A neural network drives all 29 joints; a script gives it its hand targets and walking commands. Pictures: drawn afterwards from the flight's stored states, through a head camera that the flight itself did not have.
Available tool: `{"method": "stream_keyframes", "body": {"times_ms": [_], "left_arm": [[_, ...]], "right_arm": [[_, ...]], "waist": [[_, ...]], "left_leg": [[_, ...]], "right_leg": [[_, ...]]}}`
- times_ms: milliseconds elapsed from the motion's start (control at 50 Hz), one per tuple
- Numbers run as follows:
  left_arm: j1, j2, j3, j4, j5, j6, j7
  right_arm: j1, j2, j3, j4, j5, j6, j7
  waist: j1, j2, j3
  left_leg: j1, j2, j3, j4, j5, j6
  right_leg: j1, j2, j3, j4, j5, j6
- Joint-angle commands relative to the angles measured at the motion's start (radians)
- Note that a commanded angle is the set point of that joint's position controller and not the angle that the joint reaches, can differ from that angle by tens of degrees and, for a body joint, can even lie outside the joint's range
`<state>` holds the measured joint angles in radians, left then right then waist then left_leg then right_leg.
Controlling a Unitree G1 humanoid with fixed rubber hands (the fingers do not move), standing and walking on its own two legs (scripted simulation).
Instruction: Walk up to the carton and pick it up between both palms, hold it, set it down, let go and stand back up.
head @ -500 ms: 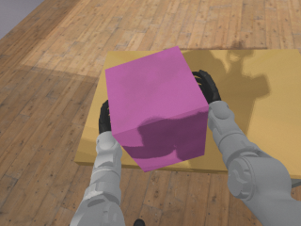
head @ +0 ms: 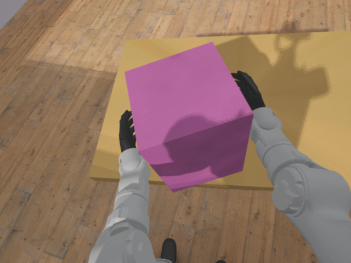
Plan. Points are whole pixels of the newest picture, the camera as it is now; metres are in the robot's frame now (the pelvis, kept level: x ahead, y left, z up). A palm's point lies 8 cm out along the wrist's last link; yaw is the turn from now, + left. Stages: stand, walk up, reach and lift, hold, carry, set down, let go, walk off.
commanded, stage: set down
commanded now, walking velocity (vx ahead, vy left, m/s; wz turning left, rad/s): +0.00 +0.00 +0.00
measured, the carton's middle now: (190, 127) +0.44 +0.07 -0.04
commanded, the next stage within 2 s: none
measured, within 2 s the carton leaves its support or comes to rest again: rests again in 1.52 s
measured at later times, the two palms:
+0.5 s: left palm (128, 145) +0.36 +0.20 +0.00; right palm (251, 103) +0.48 -0.07 +0.02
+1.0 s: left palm (132, 142) +0.37 +0.20 +0.00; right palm (256, 108) +0.48 -0.09 +0.01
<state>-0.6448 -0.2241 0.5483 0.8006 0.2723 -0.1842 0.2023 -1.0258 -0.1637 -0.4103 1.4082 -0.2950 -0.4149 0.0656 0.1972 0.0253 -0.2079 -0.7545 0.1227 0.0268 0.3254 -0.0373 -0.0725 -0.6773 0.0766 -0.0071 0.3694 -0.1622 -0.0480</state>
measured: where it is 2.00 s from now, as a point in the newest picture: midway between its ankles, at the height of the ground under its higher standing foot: outside the picture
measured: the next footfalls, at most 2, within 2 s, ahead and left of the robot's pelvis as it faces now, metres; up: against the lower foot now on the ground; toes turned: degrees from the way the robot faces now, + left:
none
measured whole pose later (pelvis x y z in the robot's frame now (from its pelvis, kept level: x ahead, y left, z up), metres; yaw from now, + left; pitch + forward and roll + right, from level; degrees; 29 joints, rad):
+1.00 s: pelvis +0.00 +0.00 +0.00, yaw -1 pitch +27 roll +0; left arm -0.67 -0.27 0.64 0.72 0.39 -0.20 0.17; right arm -1.00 -0.14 -0.57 1.32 -0.41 -0.39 0.12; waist 0.18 -0.02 -0.16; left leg -0.73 0.11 0.06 0.29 -0.02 -0.04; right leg -0.68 0.07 0.02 0.37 -0.16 -0.04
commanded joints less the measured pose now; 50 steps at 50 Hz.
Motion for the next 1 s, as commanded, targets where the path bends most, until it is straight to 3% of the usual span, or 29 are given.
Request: {"method": "stream_keyframes", "body": {"times_ms": [0,160,460,720,840,980], "left_arm": [[-0.613,-0.362,-0.262,-0.112,0.062,-0.080,-0.090],[-0.609,-0.344,-0.207,-0.103,0.086,-0.077,-0.089],[-0.573,-0.348,-0.204,-0.160,0.119,-0.037,-0.058],[-0.523,-0.355,-0.185,-0.160,0.148,-0.030,-0.065],[-0.507,-0.336,-0.155,-0.128,0.155,-0.046,-0.081],[-0.477,-0.333,-0.139,-0.091,0.163,-0.066,-0.090]], "right_arm": [[-0.452,0.453,0.096,0.010,-0.093,-0.012,0.103],[-0.452,0.439,0.046,0.025,-0.129,-0.001,0.111],[-0.416,0.392,-0.026,0.012,-0.144,0.041,0.135],[-0.376,0.405,-0.041,-0.020,-0.167,0.045,0.136],[-0.371,0.434,-0.021,-0.040,-0.179,0.033,0.130],[-0.363,0.448,0.002,-0.057,-0.179,0.013,0.126]], "waist": [[0.006,-0.201,-0.723],[0.011,-0.229,-0.700],[0.017,-0.158,-0.672],[0.009,-0.161,-0.635],[0.013,-0.205,-0.603],[0.023,-0.211,-0.594]], "left_leg": [[0.371,-0.097,0.139,0.093,0.304,0.065],[0.329,-0.101,0.150,0.073,0.257,0.076],[0.525,-0.092,0.142,0.100,0.368,0.074],[0.529,-0.096,0.143,0.094,0.415,0.090],[0.396,-0.106,0.156,0.066,0.342,0.111],[0.347,-0.105,0.157,0.060,0.331,0.118]], "right_leg": [[0.417,-0.025,-0.083,0.070,0.570,0.103],[0.433,-0.027,-0.079,0.069,0.511,0.105],[0.231,0.001,-0.097,-0.010,0.263,0.057],[0.245,-0.010,-0.085,-0.014,0.287,0.055],[0.371,-0.032,-0.059,0.021,0.375,0.078],[0.404,-0.039,-0.051,0.038,0.412,0.080]]}}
